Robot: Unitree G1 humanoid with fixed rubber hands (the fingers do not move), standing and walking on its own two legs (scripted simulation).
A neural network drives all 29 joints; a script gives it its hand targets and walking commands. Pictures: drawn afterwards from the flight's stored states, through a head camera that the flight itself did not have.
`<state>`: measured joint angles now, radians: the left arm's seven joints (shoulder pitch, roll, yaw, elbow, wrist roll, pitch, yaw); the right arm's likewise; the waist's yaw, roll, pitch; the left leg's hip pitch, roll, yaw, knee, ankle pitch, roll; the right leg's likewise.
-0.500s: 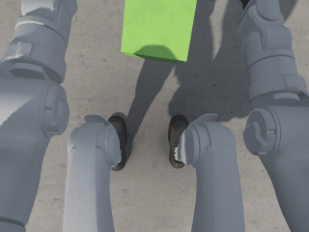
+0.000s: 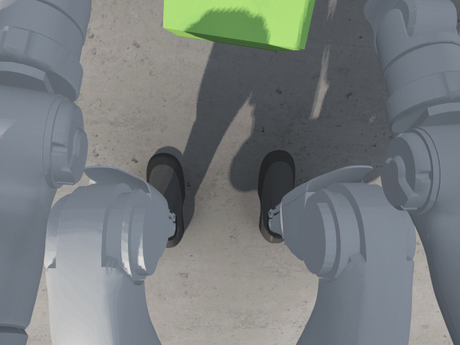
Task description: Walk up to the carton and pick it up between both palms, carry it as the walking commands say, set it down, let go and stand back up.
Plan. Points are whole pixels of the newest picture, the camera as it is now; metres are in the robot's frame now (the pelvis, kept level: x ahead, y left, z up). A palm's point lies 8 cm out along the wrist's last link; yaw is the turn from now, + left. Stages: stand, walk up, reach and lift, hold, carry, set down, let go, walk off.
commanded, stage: reach and lift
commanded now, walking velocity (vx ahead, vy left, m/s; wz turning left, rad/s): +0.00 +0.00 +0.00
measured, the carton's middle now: out of the picture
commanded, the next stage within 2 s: none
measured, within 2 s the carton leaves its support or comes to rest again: leaves its support in 1.62 s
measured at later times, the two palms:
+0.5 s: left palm out of the picture +0.57 +0.15 -0.20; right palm out of the picture +0.55 -0.16 -0.19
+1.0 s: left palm out of the picture +0.57 +0.12 -0.20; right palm out of the picture +0.56 -0.15 -0.19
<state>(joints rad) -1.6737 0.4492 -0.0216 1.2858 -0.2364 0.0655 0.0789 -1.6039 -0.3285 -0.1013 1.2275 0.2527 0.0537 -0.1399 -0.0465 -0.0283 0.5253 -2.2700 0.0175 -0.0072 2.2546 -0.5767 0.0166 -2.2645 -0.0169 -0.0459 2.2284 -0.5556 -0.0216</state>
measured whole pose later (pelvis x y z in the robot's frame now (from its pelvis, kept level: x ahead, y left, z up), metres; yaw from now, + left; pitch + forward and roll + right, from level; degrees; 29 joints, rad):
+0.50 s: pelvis +0.00 +0.00 +0.00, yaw +0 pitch +34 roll -2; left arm -1.66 0.41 -0.02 1.27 -0.21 0.06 0.07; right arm -1.61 -0.31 -0.13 1.24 0.24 0.03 -0.12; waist -0.04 -0.03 0.52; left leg -2.27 0.02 0.00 2.27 -0.59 0.02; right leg -2.26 -0.01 -0.04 2.24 -0.56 -0.01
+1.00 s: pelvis +0.01 +0.00 +0.00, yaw +0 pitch +33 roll -2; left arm -1.65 0.31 0.13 1.21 -0.02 0.12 0.03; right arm -1.62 -0.27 -0.24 1.21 0.09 0.09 -0.07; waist -0.04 -0.03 0.52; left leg -2.25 0.01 -0.01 2.28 -0.61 0.02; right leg -2.25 0.00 -0.03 2.26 -0.59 0.00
